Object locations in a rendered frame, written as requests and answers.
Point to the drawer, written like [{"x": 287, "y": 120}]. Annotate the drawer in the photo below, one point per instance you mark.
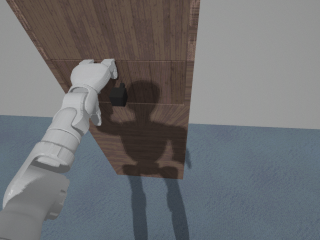
[{"x": 146, "y": 81}]

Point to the left robot forearm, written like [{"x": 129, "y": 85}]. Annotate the left robot forearm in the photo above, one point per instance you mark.
[{"x": 55, "y": 152}]

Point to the cabinet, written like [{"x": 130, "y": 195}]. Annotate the cabinet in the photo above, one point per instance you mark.
[{"x": 138, "y": 139}]

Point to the robot left upper arm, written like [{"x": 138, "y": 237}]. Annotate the robot left upper arm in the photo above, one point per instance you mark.
[{"x": 39, "y": 195}]

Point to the handle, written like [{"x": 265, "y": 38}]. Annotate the handle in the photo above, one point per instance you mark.
[{"x": 118, "y": 96}]

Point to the robot left hand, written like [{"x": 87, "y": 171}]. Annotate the robot left hand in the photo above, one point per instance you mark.
[{"x": 95, "y": 75}]

